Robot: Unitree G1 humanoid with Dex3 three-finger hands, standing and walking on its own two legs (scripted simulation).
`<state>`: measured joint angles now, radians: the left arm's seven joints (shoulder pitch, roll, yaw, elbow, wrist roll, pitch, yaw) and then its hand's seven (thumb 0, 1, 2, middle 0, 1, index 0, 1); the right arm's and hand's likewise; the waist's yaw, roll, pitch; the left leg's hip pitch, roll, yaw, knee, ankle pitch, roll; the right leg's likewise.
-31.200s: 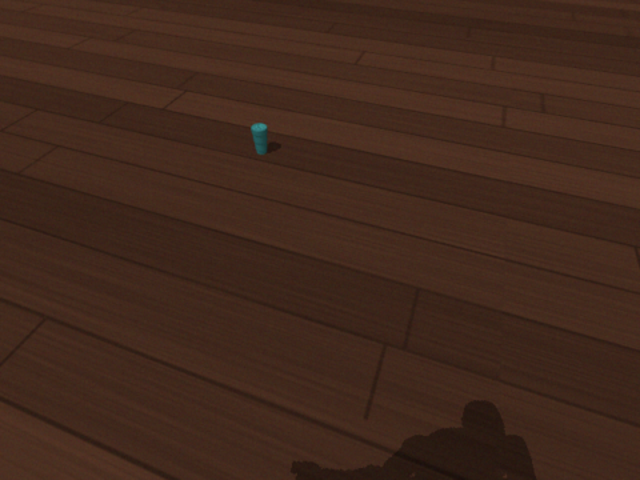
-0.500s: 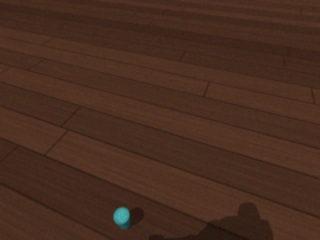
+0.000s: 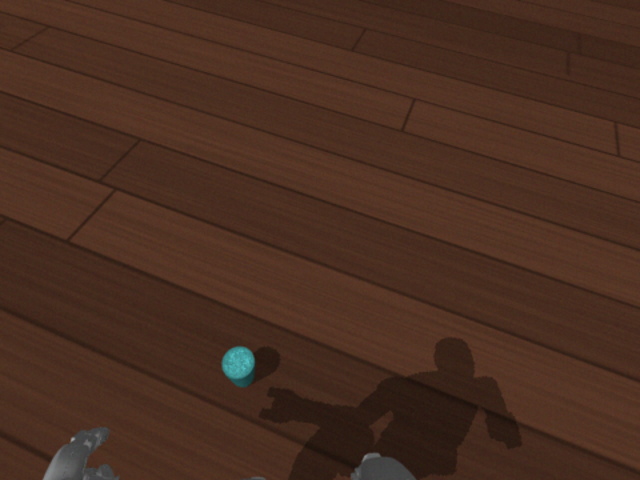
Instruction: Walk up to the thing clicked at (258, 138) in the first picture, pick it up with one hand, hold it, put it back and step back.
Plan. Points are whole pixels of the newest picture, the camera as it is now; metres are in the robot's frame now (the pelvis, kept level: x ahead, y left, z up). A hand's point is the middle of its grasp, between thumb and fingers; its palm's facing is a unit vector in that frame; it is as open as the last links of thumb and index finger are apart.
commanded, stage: step back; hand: left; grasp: from the side
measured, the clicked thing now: (241, 370) +0.44 +0.18 -0.68
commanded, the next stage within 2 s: none
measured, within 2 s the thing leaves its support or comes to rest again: neither
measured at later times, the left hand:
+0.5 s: hand out of the picture +0.03 +0.25 -0.13, palm faces -0.09 -0.91 -0.40, open 7.4 cm
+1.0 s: hand out of the picture -0.12 +0.28 -0.15, palm faces -0.07 -0.93 -0.37, open 7.4 cm
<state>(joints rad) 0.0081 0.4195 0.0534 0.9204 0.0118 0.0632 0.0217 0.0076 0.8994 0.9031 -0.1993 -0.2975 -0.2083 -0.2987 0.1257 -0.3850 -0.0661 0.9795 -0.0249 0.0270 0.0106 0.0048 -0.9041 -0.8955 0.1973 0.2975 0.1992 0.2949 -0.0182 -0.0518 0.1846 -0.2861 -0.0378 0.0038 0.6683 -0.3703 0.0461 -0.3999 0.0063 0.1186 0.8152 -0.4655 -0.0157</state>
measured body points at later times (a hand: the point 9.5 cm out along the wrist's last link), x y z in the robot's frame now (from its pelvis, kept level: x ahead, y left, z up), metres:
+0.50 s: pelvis -0.09 -0.01 +0.01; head -0.03 -0.02 +0.45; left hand +0.04 +0.29 -0.10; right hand -0.01 -0.32 -0.12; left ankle -0.09 +0.11 -0.66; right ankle -0.08 -0.12 -0.72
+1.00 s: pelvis -0.23 +0.01 +0.01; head -0.17 +0.04 +0.45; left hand -0.12 +0.33 -0.12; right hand -0.12 -0.31 -0.08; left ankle -0.15 +0.11 -0.72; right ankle -0.29 -0.15 -0.64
